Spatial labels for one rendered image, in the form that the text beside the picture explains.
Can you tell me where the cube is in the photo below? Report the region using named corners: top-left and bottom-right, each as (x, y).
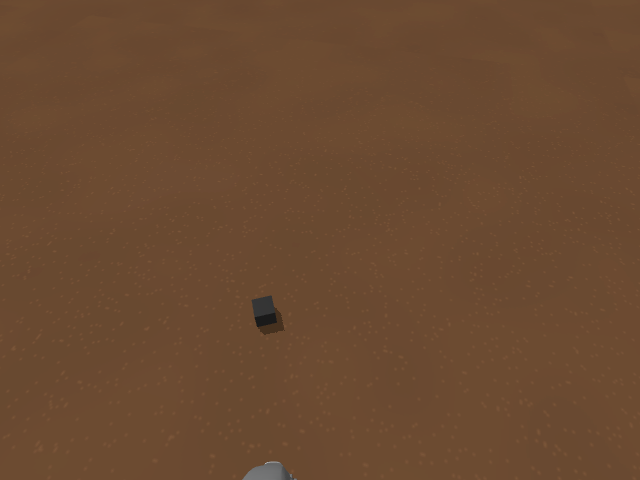
top-left (252, 295), bottom-right (277, 327)

